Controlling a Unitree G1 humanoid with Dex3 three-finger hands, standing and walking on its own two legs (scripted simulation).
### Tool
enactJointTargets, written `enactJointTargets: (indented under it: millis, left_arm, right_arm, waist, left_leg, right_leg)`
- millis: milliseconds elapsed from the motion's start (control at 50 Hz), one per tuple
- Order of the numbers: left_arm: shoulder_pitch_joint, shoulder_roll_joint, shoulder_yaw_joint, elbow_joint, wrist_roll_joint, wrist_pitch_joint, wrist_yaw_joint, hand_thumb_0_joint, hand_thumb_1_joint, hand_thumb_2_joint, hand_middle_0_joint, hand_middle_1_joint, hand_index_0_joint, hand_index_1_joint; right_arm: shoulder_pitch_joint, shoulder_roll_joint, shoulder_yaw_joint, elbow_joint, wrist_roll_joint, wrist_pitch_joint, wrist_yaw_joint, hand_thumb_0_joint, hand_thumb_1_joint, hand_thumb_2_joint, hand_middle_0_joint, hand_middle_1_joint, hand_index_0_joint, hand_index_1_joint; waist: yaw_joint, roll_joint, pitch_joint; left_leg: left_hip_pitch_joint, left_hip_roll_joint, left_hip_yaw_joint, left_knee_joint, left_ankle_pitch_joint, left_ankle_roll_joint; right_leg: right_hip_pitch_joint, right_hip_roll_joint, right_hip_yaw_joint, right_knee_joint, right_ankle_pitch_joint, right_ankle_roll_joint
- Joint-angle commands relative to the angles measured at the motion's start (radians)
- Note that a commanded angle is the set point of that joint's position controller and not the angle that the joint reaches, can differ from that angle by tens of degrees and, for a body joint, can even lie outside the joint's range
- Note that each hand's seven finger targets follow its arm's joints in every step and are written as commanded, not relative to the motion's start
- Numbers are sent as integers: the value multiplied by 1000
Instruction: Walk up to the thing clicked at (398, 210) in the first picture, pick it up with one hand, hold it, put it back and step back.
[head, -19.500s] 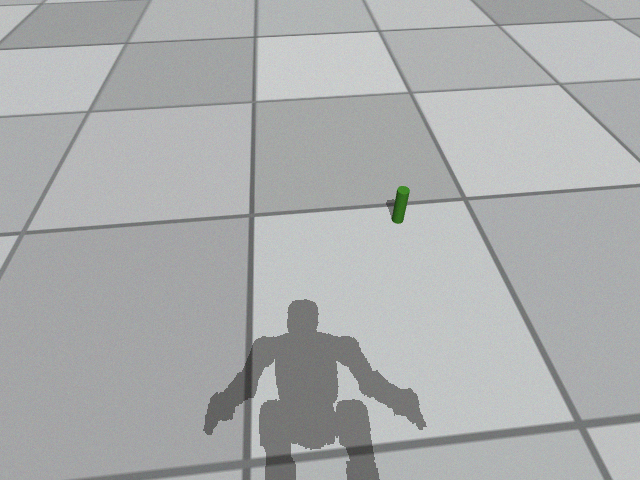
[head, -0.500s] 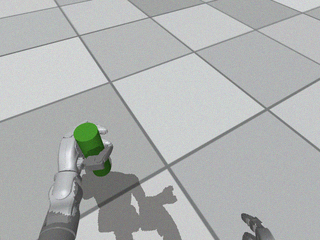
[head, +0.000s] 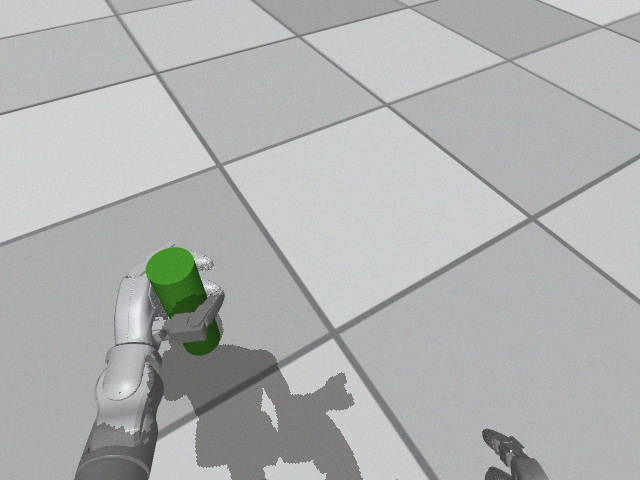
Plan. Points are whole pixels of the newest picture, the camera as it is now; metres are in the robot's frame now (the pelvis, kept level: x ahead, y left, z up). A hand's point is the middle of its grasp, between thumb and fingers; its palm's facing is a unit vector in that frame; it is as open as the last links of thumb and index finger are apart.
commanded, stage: hold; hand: left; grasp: from the side
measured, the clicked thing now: (188, 307) +0.33 +0.18 +0.03
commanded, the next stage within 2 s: crouch in 0.12 s
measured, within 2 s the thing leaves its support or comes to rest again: neither
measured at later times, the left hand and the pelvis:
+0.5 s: hand (198, 311) +0.33 +0.17 +0.02, palm faces +0.10 -1.00 -0.01, open 6.9 cm; pelvis +0.00 +0.00 -0.01, yaw +0 degrees
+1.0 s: hand (224, 358) +0.36 +0.18 -0.22, palm faces +0.08 -1.00 -0.02, open 6.9 cm; pelvis -0.04 +0.00 -0.20, yaw -1 degrees
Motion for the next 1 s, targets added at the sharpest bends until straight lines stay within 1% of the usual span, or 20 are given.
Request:
enactJointTargets:
  millis: [0,20,40,80,160,200,220,300,320,420,460,500,540,580,620,720,740,760,900,980]
  left_arm:
    - [-345,105,30,-276,-26,-92,-2,0,469,1229,-1270,-1373,-1282,-1368]
    - [-343,122,59,-261,-28,-93,4,0,475,1232,-1262,-1370,-1275,-1364]
    - [-322,96,35,-262,-30,-95,1,0,476,1228,-1268,-1370,-1281,-1364]
    - [-348,145,68,-303,-21,-102,9,0,493,1224,-1256,-1357,-1267,-1352]
    - [-325,111,33,-284,-17,-97,7,0,496,1228,-1275,-1367,-1286,-1362]
    - [-332,143,66,-283,-18,-96,11,0,516,1272,-1312,-1404,-1315,-1407]
    - [-324,124,45,-279,-17,-92,10,0,516,1211,-1282,-1332,-1289,-1327]
    - [-293,90,38,-220,-21,-91,10,0,561,1206,-1309,-1344,-1321,-1333]
    - [-295,110,62,-211,-23,-95,12,0,546,1205,-1305,-1343,-1318,-1333]
    - [-313,95,57,-117,-11,-147,-1,0,510,1208,-1304,-1354,-1319,-1343]
    - [-336,132,102,-86,-10,-179,-4,0,512,1198,-1286,-1337,-1299,-1327]
    - [-367,108,86,-47,-14,-219,-21,0,485,1209,-1291,-1355,-1305,-1345]
    - [-412,137,110,8,-11,-263,-36,0,466,1225,-1299,-1375,-1314,-1365]
    - [-406,161,148,69,-11,-308,-47,0,450,1205,-1303,-1369,-1317,-1359]
    - [-424,143,142,111,-19,-353,-69,0,422,1208,-1313,-1382,-1328,-1372]
    - [-521,192,161,164,-23,-449,-106,0,446,1210,-1310,-1366,-1319,-1360]
    - [-523,183,150,184,-20,-457,-111,0,445,1196,-1311,-1357,-1319,-1352]
    - [-537,218,175,190,-14,-465,-114,0,443,1199,-1308,-1349,-1312,-1348]
    - [-616,251,229,236,-22,-482,-111,0,469,1227,-1290,-1337,-1289,-1342]
    - [-664,255,234,277,-5,-490,-115,0,517,1266,-1291,-1354,-1289,-1360]
  right_arm:
    - [-45,-130,-42,-129,2,-50,-12,0,-905,-903,199,300,200,300]
    - [-36,-136,-47,-121,1,-51,-14,0,-902,-903,199,300,200,300]
    - [-48,-134,-44,-124,2,-53,-11,0,-902,-902,200,300,200,300]
    - [-43,-137,-49,-127,-1,-49,-13,0,-902,-903,199,300,200,300]
    - [-44,-136,-47,-127,2,-50,-9,0,-902,-902,199,300,200,300]
    - [-46,-139,-48,-126,2,-50,-11,0,-905,-909,200,300,200,300]
    - [-46,-138,-47,-127,2,-49,-10,0,-869,-898,199,300,200,300]
    - [-34,-138,-51,-116,0,-51,-6,0,-870,-899,199,300,200,300]
    - [-36,-142,-54,-117,-1,-50,-6,0,-875,-900,199,299,200,299]
    - [-34,-144,-62,-104,-11,-53,6,0,-870,-898,199,299,200,299]
    - [-35,-147,-66,-99,-16,-53,11,0,-872,-898,199,299,200,299]
    - [-16,-150,-70,-91,-22,-57,19,0,-874,-899,199,300,200,300]
    - [-10,-154,-72,-83,-29,-58,22,0,-874,-899,199,300,200,300]
    - [-8,-157,-73,-91,-34,-56,24,0,-879,-899,199,300,200,300]
    - [-12,-161,-70,-97,-38,-60,33,0,-883,-900,199,300,200,300]
    - [-15,-187,-65,-97,-46,-63,41,0,-883,-901,199,300,200,300]
    - [-10,-194,-64,-98,-48,-62,44,0,-884,-901,198,300,199,300]
    - [-11,-198,-65,-96,-50,-61,42,0,-883,-901,198,300,199,300]
    - [-10,-227,-67,-73,-64,-41,53,0,-893,-907,198,300,199,300]
    - [-2,-219,-62,-47,-79,-35,65,0,-899,-908,199,300,199,300]
  waist:
    - [-7,-2,-278]
    - [-11,1,-276]
    - [-9,10,-258]
    - [3,19,-322]
    - [-6,23,-284]
    - [-1,19,-280]
    - [-4,16,-285]
    - [-12,6,-258]
    - [-10,-7,-251]
    - [-28,-36,-234]
    - [-16,-22,-253]
    - [-31,-20,-295]
    - [-45,-2,-315]
    - [-40,-27,-347]
    - [-42,-1,-399]
    - [-51,72,-555]
    - [-52,77,-584]
    - [-39,81,-605]
    - [-43,91,-744]
    - [-66,41,-796]
  left_leg:
    - [128,-25,-7,-135,169,3]
    - [127,-25,-9,-134,165,5]
    - [132,-22,-13,-142,154,1]
    - [137,-26,-8,-131,174,1]
    - [141,-22,-12,-142,175,-3]
    - [134,-21,-14,-142,178,-2]
    - [135,-20,-14,-142,176,-2]
    - [119,-16,-20,-136,166,-2]
    - [98,-20,-15,-123,169,3]
    - [25,-21,-15,-68,125,9]
    - [-28,-26,-12,-25,115,9]
    - [-57,-24,-19,27,119,8]
    - [-118,-24,-23,92,103,9]
    - [-220,-33,-16,166,56,15]
    - [-301,-35,-27,240,18,12]
    - [-449,-34,-55,422,2,6]
    - [-463,-32,-61,449,21,5]
    - [-497,-32,-59,482,15,5]
    - [-626,-29,-78,669,57,6]
    - [-774,-33,-59,800,62,21]
  right_leg:
    - [108,29,-11,-108,192,-31]
    - [90,30,-11,-104,189,-30]
    - [80,32,-17,-100,174,-33]
    - [114,28,-11,-102,192,-33]
    - [100,33,-17,-96,192,-35]
    - [103,34,-17,-97,192,-34]
    - [102,34,-17,-98,192,-35]
    - [68,35,-21,-84,180,-35]
    - [65,32,-17,-87,184,-33]
    - [-16,29,-9,-37,152,-32]
    - [-47,24,-2,-3,145,-34]
    - [-101,26,-3,55,147,-37]
    - [-194,26,1,115,130,-39]
    - [-235,21,12,168,97,-37]
    - [-336,25,9,256,50,-43]
    - [-566,25,4,457,-3,-53]
    - [-603,26,-4,494,2,-55]
    - [-629,25,4,520,-8,-55]
    - [-829,33,-13,724,0,-62]
    - [-849,31,10,797,30,-53]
